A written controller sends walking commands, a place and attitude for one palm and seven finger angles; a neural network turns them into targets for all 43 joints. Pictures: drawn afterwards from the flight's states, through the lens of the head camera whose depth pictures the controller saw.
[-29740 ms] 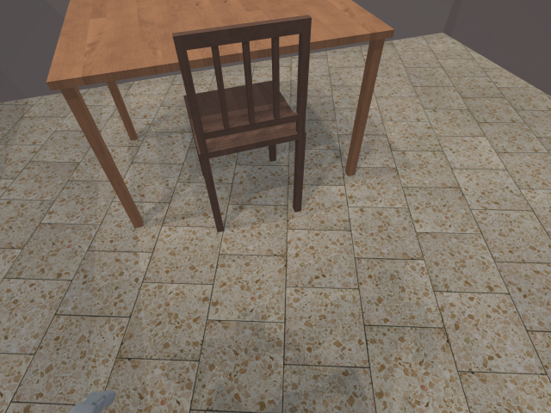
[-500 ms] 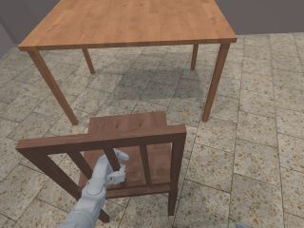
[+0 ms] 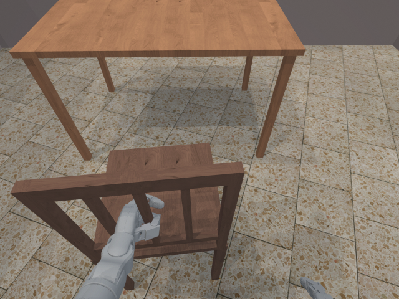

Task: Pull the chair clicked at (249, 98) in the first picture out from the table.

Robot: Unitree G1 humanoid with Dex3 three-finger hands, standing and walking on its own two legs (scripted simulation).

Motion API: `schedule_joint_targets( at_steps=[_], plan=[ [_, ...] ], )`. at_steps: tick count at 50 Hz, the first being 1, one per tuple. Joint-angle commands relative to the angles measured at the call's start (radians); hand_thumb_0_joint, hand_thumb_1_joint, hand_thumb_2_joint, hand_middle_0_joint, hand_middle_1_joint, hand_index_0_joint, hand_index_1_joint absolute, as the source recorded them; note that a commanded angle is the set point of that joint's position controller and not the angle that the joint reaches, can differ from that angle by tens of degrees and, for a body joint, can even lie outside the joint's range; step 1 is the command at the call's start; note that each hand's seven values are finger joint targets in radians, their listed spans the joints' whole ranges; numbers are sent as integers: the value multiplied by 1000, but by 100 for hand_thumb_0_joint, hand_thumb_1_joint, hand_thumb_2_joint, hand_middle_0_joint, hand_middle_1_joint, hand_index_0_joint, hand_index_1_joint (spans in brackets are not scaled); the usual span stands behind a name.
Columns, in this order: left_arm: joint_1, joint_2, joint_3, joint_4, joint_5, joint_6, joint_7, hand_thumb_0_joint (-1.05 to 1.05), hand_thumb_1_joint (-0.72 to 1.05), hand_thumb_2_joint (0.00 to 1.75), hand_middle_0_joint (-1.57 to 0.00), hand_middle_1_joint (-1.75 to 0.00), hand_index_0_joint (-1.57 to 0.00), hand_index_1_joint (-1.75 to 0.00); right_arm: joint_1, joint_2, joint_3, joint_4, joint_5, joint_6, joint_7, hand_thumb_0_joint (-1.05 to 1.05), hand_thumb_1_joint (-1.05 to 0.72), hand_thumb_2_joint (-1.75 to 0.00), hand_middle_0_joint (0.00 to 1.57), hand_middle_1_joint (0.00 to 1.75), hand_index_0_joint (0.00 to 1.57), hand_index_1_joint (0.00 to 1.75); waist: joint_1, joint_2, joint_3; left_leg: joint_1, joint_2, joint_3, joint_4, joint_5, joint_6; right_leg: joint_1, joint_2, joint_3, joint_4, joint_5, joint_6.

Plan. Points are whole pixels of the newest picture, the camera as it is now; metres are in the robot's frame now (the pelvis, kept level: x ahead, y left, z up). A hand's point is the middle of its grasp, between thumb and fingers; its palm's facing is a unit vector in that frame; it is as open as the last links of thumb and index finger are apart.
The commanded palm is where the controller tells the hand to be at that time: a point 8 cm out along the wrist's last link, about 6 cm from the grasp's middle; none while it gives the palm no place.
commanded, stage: open the thumb and straighten the fingers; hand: left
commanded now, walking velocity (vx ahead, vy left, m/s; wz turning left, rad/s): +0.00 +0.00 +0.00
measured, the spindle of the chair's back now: (148, 219) +0.31 +0.13 -0.07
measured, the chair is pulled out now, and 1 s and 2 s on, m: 0.57 0.57 0.57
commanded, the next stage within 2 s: draw the fingers out of the gap in 0.66 s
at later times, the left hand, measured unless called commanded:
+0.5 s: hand (145, 226) +0.29 +0.13 -0.06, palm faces -0.07 -0.99 -0.15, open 15.5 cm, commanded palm +0.27 +0.18 -0.04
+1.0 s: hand (141, 247) +0.24 +0.13 -0.07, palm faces -0.07 -0.99 -0.15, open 17.5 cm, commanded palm +0.23 +0.18 -0.05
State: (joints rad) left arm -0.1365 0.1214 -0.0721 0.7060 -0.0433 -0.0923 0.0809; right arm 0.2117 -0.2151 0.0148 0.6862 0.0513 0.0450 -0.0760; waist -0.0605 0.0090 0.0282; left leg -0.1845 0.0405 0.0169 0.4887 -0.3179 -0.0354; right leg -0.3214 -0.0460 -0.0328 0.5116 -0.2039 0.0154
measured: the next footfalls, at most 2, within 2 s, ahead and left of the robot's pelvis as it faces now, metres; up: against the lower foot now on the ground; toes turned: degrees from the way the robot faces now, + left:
none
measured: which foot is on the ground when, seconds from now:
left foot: down 0.00-1.00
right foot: down 0.00-1.00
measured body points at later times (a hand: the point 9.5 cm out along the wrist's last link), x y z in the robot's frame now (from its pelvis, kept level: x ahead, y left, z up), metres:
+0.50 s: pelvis +0.02 +0.01 -0.03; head +0.06 -0.01 +0.42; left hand +0.29 +0.18 -0.05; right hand +0.16 -0.24 -0.13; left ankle -0.04 +0.14 -0.74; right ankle +0.04 -0.13 -0.74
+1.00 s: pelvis +0.02 +0.01 -0.04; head +0.07 +0.00 +0.41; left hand +0.24 +0.18 -0.06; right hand +0.18 -0.24 -0.13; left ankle -0.04 +0.14 -0.74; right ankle +0.04 -0.13 -0.74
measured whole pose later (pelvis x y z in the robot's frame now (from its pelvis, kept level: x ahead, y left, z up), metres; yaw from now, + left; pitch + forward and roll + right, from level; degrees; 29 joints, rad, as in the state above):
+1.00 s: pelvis +0.02 +0.01 -0.04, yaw +2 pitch +11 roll +0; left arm 0.30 0.17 -0.09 0.02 -0.03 0.17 0.02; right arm 0.25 -0.26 0.01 0.50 0.03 -0.05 -0.07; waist -0.06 0.04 -0.12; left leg -0.54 0.03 -0.02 0.87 -0.52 -0.03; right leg -0.66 -0.07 -0.05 0.86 -0.40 0.03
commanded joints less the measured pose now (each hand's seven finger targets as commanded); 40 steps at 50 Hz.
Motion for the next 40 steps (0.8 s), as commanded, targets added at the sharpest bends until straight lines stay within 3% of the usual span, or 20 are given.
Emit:
schedule_joint_targets(
  at_steps=[1, 2, 4, 6, 8, 11, 14, 15, 16, 17, 21, 22, 23, 26, 29, 31, 33, 37, 38, 40],
  plan=[
    [-176, 130, 67, -354, -7, -66, -18, 0, 30, 61, -50, -145, -50, -145, -53, -152, -64, -157, -2, -87, 21, 0, -90, -90, 20, 30, 20, 30, 17, -24, -281, -163, -12, 31, -13, 140, 49, 131, -27, -6, 15, 151, -30],
    [-148, 103, 38, -363, 1, -58, -25, 0, 17, 55, -50, -145, -50, -145, -50, -147, -61, -160, -4, -97, 28, 0, -90, -90, 20, 30, 20, 30, 18, 27, -281, -164, -16, 36, 2, 148, 47, 104, -25, -9, 25, 149, -32],
    [-143, 97, 21, -394, 9, -32, -29, 0, -7, 43, -50, -145, -50, -145, -37, -149, -62, -161, -5, -109, 38, 0, -90, -90, 20, 30, 20, 30, 5, 34, -276, -183, -16, 30, 24, 138, 45, 71, -19, -14, 38, 131, -31],
    [-109, 121, 53, -386, 8, 5, -32, 0, -31, 32, -50, -145, -50, -145, -31, -159, -64, -168, -6, -111, 43, 0, -90, -90, 20, 30, 20, 30, 11, 18, -282, -221, -18, 28, 45, 119, 44, 50, -14, -16, 60, 110, -30],
    [-133, 142, 73, -395, 4, 36, -28, 0, -55, 20, -45, -130, -45, -130, -24, -165, -65, -173, -9, -114, 40, 0, -90, -90, 20, 30, 20, 30, 7, -2, -283, -246, -21, 22, 62, 117, 43, 39, -10, -22, 80, 110, -32],
    [-46, 100, 68, -441, -3, 68, -23, 0, -55, 20, -38, -109, -38, -109, -15, -164, -72, -198, -13, -124, 39, 0, -90, -90, 20, 30, 20, 30, 23, -26, -337, -253, -20, 24, 91, 161, 38, 33, -8, -29, 118, 154, -30],
    [-42, 68, 39, -487, -14, 88, -28, 0, -55, 20, -30, -87, -30, -87, -14, -168, -73, -212, -13, -131, 33, 0, -90, -90, 20, 30, 20, 30, 10, -72, -334, -274, -18, 21, 115, 165, 38, 14, -7, -35, 139, 163, -26],
    [-57, 91, 54, -510, -13, 91, -28, 0, -55, 20, -27, -80, -27, -80, -8, -175, -77, -212, -14, -134, 30, 0, -90, -90, 20, 30, 20, 30, 5, -94, -347, -275, -17, 16, 126, 174, 39, 9, -6, -34, 150, 173, -25],
    [-57, 67, 32, -549, -11, 91, -33, 0, -55, 20, -25, -73, -25, -73, -7, -169, -78, -217, -17, -141, 27, 0, -90, -90, 20, 30, 20, 30, 4, -68, -371, -266, -20, 18, 135, 191, 39, 10, -7, -34, 158, 188, -25],
    [-36, 84, 44, -555, -11, 95, -32, 0, -55, 20, -22, -65, -22, -65, -5, -173, -79, -221, -17, -145, 23, 0, -90, -90, 20, 30, 20, 30, 5, -91, -370, -270, -17, 13, 144, 199, 39, 7, -6, -38, 167, 195, -25],
    [3, 77, 20, -625, -1, 109, -37, 0, -55, 20, -13, -36, -13, -36, 1, -168, -76, -224, -20, -157, 18, 0, -90, -90, 20, 30, 20, 30, -1, -38, -381, -249, -17, 8, 179, 262, 37, -17, -10, -42, 194, 244, -27],
    [27, 162, 114, -547, 1, 120, -35, 0, -55, 20, -10, -29, -10, -29, 5, -179, -75, -214, -21, -151, 13, 0, -90, -90, 20, 30, 20, 30, 6, -75, -345, -300, -21, 11, 192, 230, 36, -31, -8, -40, 204, 229, -25],
    [26, 164, 101, -551, 8, 125, -42, 0, -55, 20, -7, -22, -7, -22, 1, -184, -70, -215, -22, -143, 12, 0, -90, -90, 20, 30, 20, 30, 8, -69, -321, -316, -22, 7, 189, 216, 37, -37, -10, -41, 203, 222, -28],
    [20, 110, 50, -611, 12, 138, -51, 0, -55, 20, 0, 0, 0, 0, -8, -169, -67, -242, -20, -147, 13, 0, -90, -90, 20, 30, 20, 30, 3, -28, -339, -302, -26, 11, 207, 214, 39, -58, -13, -41, 216, 203, -26],
    [43, 154, 84, -651, 9, 152, -49, 0, -55, 20, 0, 0, 0, 0, -8, -170, -65, -252, -21, -145, 9, 0, -90, -90, 20, 30, 20, 30, 8, -17, -363, -300, -25, 3, 223, 241, 37, -51, -14, -43, 232, 226, -28],
    [53, 110, 40, -684, 9, 164, -49, 0, -55, 20, 0, 0, 0, 0, -10, -166, -62, -266, -21, -145, 9, 0, -90, -90, 20, 30, 20, 30, 0, -25, -378, -298, -26, 1, 234, 259, 37, -50, -15, -47, 242, 246, -28],
    [80, 132, 59, -681, 11, 177, -45, 0, -55, 20, 0, 0, 0, 0, -12, -171, -62, -270, -21, -142, 5, 0, -90, -90, 20, 30, 20, 30, 4, -37, -370, -312, -26, 0, 242, 257, 38, -51, -15, -47, 242, 249, -28],
    [48, 111, 31, -710, 12, 197, -42, 0, -55, 20, 0, 0, 0, 0, -14, -167, -56, -279, -22, -139, 1, 0, -90, -90, 20, 30, 20, 30, -8, -28, -363, -319, -29, -2, 252, 225, 40, -78, -16, -50, 249, 213, -23],
    [147, 155, 88, -676, 11, 204, -44, 0, -55, 20, 0, 0, 0, 0, -18, -171, -60, -286, -23, -140, -1, 0, -90, -90, 20, 30, 20, 30, 18, -44, -358, -346, -30, -1, 254, 218, 39, -58, -15, -49, 250, 212, -28],
    [184, 133, 58, -714, 6, 210, -53, 0, -55, 20, 0, 0, 0, 0, -25, -168, -53, -302, -19, -136, 2, 0, -90, -90, 20, 30, 20, 30, 15, -46, -361, -358, -34, 3, 257, 196, 40, -56, -18, -47, 252, 205, -25]
  ],
)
